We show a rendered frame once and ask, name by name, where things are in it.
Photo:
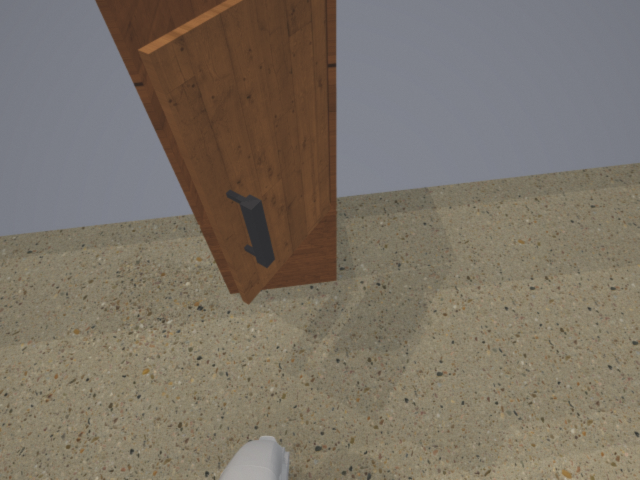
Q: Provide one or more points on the left robot thigh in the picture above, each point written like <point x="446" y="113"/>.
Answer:
<point x="258" y="460"/>

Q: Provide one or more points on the handle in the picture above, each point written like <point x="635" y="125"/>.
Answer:
<point x="253" y="213"/>

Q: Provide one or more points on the cupboard door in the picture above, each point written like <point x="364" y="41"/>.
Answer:
<point x="243" y="87"/>

